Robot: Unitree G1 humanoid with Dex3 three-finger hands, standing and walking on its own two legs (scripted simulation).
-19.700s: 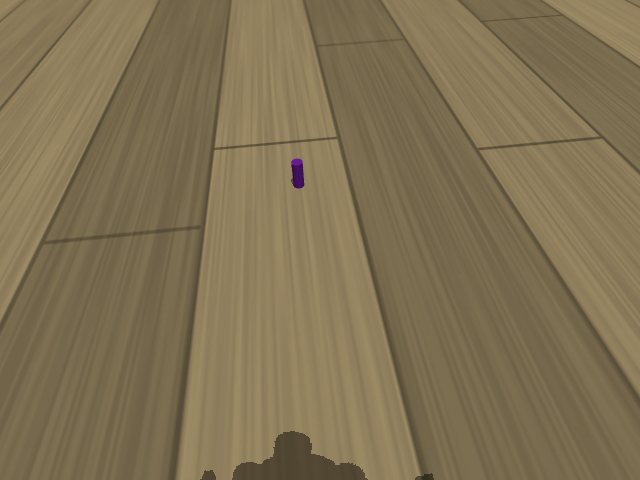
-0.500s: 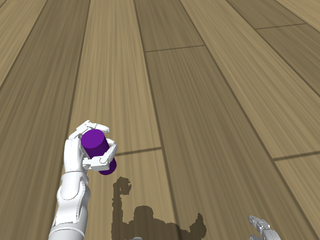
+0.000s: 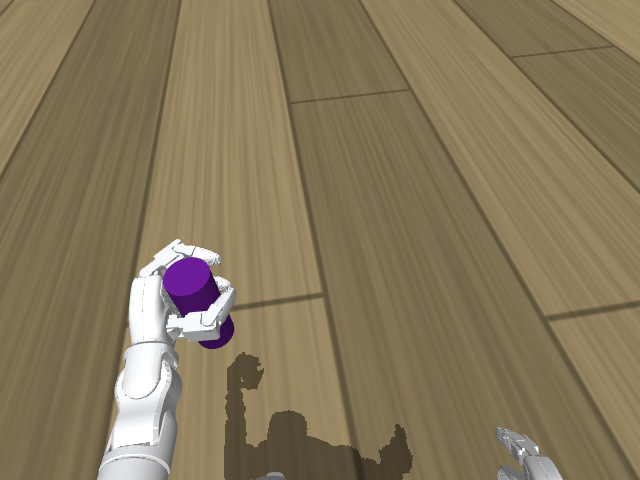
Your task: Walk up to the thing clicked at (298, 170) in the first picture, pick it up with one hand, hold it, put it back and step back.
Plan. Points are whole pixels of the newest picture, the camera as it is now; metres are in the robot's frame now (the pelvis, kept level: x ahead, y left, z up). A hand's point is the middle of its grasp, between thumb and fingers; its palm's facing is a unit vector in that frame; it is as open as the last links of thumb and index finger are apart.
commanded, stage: hold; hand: left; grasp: from the side
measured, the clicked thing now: (202, 306) +0.33 +0.18 +0.03
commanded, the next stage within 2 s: crouch in 0.54 s
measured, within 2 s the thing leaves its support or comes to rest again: neither
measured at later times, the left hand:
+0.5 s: hand (205, 294) +0.33 +0.17 +0.06, palm faces +0.13 -0.99 +0.00, open 7.4 cm
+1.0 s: hand (212, 315) +0.34 +0.18 -0.01, palm faces +0.18 -0.98 +0.01, open 7.4 cm
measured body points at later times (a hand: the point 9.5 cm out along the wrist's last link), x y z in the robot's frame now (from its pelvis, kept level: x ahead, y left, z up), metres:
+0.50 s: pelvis +0.00 +0.00 +0.00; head +0.04 +0.00 +0.45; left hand +0.32 +0.22 +0.06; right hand +0.14 -0.24 -0.11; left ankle +0.03 +0.13 -0.70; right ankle +0.01 -0.13 -0.70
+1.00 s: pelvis -0.01 +0.00 -0.03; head +0.07 +0.01 +0.42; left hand +0.32 +0.23 -0.01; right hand +0.13 -0.26 -0.13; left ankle +0.03 +0.13 -0.70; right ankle +0.01 -0.13 -0.70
